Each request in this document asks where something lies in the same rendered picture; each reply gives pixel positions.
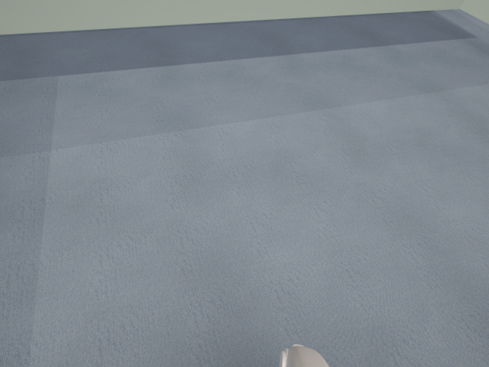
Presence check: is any right robot thigh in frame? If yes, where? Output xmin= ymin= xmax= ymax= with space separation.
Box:
xmin=279 ymin=346 xmax=329 ymax=367

